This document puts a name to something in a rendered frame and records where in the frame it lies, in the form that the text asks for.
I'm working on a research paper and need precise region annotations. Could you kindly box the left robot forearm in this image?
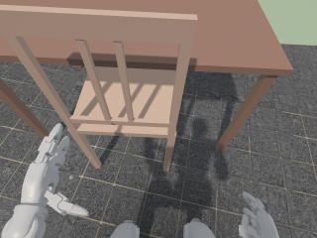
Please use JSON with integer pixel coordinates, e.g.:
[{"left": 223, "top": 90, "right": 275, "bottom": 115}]
[{"left": 1, "top": 203, "right": 48, "bottom": 238}]

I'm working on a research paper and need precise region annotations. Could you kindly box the right robot shin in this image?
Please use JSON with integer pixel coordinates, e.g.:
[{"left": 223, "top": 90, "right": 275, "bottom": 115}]
[{"left": 190, "top": 218, "right": 201, "bottom": 222}]

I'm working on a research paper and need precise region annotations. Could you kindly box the right robot thigh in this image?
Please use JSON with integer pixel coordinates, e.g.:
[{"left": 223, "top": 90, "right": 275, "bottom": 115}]
[{"left": 183, "top": 221, "right": 216, "bottom": 238}]

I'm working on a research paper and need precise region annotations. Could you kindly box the robot right hand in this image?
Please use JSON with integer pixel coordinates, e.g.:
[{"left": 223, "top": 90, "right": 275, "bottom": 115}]
[{"left": 239, "top": 191, "right": 279, "bottom": 238}]

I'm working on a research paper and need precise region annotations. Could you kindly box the robot left hand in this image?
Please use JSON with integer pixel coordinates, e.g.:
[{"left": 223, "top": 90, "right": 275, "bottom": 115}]
[{"left": 21, "top": 123, "right": 89, "bottom": 217}]

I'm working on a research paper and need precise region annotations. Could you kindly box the table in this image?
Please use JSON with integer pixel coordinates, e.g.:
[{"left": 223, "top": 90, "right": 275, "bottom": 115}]
[{"left": 0, "top": 0, "right": 294, "bottom": 152}]

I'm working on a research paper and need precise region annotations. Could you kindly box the chair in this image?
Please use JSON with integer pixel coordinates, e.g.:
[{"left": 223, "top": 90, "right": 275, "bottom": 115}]
[{"left": 0, "top": 4, "right": 198, "bottom": 173}]

